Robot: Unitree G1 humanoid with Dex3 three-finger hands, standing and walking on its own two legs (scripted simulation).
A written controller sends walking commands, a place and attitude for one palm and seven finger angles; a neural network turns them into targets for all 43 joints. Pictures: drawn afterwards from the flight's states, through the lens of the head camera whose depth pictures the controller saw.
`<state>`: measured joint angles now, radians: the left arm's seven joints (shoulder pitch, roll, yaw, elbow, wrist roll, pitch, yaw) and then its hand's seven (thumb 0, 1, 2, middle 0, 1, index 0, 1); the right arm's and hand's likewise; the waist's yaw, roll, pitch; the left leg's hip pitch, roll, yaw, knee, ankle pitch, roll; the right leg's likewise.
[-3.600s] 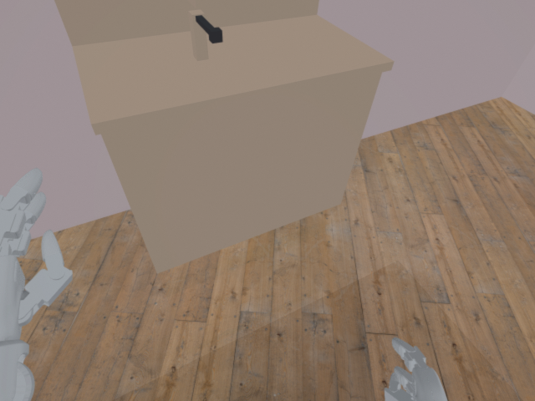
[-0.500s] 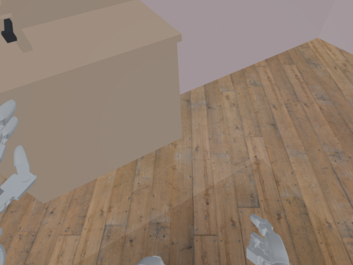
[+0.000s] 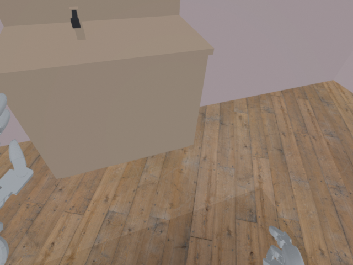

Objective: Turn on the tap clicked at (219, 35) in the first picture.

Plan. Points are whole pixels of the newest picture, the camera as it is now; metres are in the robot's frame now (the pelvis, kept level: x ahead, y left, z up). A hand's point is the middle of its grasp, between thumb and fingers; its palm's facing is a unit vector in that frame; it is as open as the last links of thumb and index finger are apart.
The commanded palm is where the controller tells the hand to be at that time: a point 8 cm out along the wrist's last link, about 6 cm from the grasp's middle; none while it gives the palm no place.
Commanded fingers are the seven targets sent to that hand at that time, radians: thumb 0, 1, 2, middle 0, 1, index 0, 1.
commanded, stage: take the last steps up to it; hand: left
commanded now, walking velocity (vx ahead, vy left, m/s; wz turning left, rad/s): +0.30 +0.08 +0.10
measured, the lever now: (75, 23) +0.87 +0.44 +0.16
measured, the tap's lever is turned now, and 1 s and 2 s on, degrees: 0 0 0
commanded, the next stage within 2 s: none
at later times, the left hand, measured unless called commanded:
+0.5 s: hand (36, 175) +0.21 +0.25 +0.18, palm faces +0.41 -0.80 -0.44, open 7.5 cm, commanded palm +0.15 +0.29 +0.19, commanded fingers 0.00 0.90 0.90 -0.20 -0.30 -0.20 -0.30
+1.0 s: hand (48, 129) +0.30 +0.27 +0.18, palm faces +0.42 -0.74 -0.52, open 7.5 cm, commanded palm +0.25 +0.31 +0.19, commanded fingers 0.00 0.90 0.90 -0.20 -0.30 -0.20 -0.30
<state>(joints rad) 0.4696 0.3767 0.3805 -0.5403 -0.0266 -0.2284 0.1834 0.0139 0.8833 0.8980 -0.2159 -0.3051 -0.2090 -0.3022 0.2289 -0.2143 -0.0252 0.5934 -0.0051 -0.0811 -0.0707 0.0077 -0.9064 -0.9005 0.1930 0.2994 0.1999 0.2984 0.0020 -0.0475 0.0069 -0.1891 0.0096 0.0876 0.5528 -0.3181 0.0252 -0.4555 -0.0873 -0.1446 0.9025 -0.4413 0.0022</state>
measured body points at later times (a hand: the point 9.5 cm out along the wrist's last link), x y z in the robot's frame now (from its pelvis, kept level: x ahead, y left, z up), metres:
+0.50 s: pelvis +0.01 +0.00 +0.01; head +0.03 +0.00 +0.46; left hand +0.18 +0.29 +0.20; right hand +0.16 -0.26 -0.08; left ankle +0.04 +0.14 -0.69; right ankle +0.02 -0.11 -0.73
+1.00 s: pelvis +0.10 +0.02 +0.00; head +0.13 +0.00 +0.45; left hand +0.28 +0.31 +0.21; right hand +0.27 -0.16 -0.12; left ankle +0.07 +0.14 -0.73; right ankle +0.13 -0.06 -0.73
